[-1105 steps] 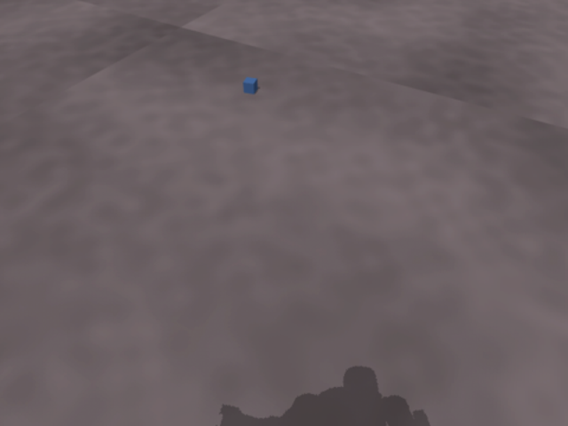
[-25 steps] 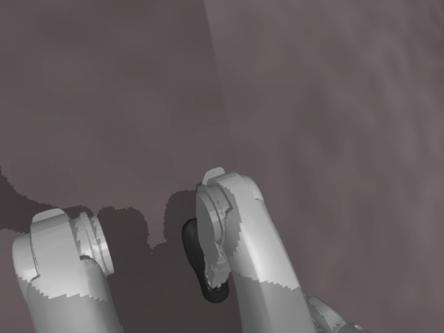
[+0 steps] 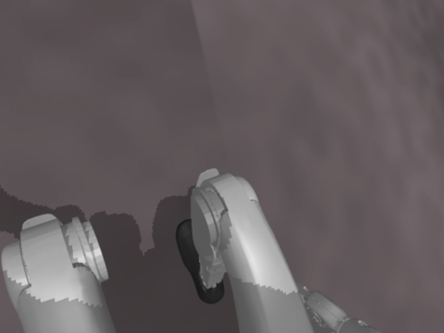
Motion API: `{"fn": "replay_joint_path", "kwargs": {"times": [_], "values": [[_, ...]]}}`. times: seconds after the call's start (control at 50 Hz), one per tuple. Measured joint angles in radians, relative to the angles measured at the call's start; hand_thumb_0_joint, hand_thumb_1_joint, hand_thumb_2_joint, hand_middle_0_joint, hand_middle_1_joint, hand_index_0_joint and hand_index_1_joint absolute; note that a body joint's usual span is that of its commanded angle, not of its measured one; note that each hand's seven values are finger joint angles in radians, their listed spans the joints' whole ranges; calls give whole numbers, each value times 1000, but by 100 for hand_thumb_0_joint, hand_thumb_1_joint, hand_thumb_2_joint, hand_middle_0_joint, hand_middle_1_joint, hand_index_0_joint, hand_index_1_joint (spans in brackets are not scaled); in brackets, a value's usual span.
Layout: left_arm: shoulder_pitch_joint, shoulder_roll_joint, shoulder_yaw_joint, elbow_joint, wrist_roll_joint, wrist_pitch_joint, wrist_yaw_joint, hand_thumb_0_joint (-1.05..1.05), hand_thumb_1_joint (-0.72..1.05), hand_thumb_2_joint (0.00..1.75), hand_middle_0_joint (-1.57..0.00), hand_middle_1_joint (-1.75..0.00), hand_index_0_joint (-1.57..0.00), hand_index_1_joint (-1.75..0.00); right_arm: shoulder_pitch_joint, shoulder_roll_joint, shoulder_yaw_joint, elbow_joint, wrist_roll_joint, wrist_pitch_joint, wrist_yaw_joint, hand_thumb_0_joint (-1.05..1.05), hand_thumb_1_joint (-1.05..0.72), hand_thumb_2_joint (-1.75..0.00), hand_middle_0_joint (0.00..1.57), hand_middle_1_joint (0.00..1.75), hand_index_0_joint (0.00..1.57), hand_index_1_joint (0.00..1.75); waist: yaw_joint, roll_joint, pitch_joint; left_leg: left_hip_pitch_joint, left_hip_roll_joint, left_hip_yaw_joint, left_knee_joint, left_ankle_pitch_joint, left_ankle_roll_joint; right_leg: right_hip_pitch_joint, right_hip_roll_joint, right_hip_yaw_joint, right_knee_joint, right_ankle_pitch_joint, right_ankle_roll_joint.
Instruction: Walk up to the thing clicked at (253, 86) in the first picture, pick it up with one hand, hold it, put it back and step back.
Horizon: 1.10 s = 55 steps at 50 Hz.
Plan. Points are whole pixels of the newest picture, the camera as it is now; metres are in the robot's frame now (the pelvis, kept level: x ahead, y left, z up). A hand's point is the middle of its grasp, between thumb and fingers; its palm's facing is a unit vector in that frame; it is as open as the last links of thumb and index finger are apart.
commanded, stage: close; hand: left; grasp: from above
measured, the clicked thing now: out of the picture +0.44 +0.35 -0.27
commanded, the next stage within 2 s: settle in 0.34 s
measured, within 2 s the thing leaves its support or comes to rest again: leaves its support in 0.76 s
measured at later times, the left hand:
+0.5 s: hand out of the picture +0.41 +0.35 -0.23, palm faces -0.40 -0.19 -0.90, open 10.3 cm
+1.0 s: hand out of the picture +0.43 +0.36 -0.16, palm faces -0.34 -0.13 -0.93, open 10.2 cm
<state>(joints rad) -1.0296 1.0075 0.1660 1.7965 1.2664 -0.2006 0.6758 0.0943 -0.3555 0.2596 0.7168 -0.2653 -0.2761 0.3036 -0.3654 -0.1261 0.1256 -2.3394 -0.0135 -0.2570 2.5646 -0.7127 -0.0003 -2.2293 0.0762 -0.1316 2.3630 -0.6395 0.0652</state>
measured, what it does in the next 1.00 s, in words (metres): stands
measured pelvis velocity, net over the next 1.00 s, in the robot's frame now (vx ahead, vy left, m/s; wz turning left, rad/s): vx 0.01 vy -0.01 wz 0.05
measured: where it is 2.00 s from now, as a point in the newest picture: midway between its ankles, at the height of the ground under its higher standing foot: (153, 304)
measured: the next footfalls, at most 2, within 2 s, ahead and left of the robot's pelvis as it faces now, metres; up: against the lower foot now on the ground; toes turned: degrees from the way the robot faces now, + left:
none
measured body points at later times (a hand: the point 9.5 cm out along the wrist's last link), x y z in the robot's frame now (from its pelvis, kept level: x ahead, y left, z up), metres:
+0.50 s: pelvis +0.00 +0.00 +0.00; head +0.25 +0.13 +0.35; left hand +0.43 +0.36 -0.18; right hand +0.07 -0.25 -0.06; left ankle +0.07 +0.12 -0.27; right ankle +0.13 -0.13 -0.27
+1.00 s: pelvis +0.01 -0.01 +0.02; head +0.23 +0.11 +0.39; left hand +0.44 +0.36 -0.11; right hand +0.09 -0.27 -0.07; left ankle +0.07 +0.12 -0.27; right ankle +0.13 -0.13 -0.27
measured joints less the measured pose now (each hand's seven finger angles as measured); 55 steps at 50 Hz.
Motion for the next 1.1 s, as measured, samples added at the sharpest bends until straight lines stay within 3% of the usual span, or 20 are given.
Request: {"fn": "replay_joint_path", "kwargs": {"times": [0.2,0.54,0.74,0.78,0.9,0.94,1.1], "values": [[41,-13,-13,-58,-24,-27,-50,-1,-1,54,-58,-64,-61,-63,12,23,11,-10,2,26,-3,0,-90,-90,20,30,19,30,16,16,0,2,-1,-1,-2,-5,-2,2,-3,0,-1,-5,4],[40,-1,-18,-32,13,-66,-25,-1,-4,54,-65,-63,-67,-58,0,16,17,-17,-7,44,-26,0,-90,-90,20,30,19,30,19,5,0,8,-2,-8,-2,1,-16,-3,-3,-5,4,5,1],[62,-28,18,-104,9,-28,-34,-1,-6,55,-67,-62,-69,-57,21,9,-21,-1,-5,28,-21,0,-92,-90,20,30,19,30,29,12,-8,4,-3,-3,-12,-4,-23,-11,-8,-1,2,-1,-1],[85,-47,33,-161,0,-16,-50,-1,-6,55,-67,-61,-70,-57,30,11,-38,6,2,28,-19,0,-92,-90,20,30,20,30,37,20,-21,2,-3,-1,-17,-7,-23,-14,-10,0,-1,-4,-1],[134,-140,12,-307,-46,24,-96,-1,-6,54,-68,-60,-70,-55,54,24,-94,38,42,46,-6,0,-92,-90,20,30,20,30,73,65,-103,-8,-7,16,-42,-15,-28,-28,-23,11,-9,-22,-20],[138,-168,-14,-323,-61,45,-116,-1,-6,54,-68,-60,-71,-55,55,29,-113,44,59,59,-3,0,-92,-90,20,30,20,30,85,83,-133,-8,-7,27,-55,-16,-26,-30,-27,19,-14,-28,-21],[133,-234,-75,-361,-113,80,-262,-1,-6,54,-68,-60,-71,-55,26,33,-154,17,110,109,-18,0,-91,-90,20,30,19,30,126,138,-164,18,-4,74,-117,9,-14,-13,-36,57,-46,-20,-8]]}}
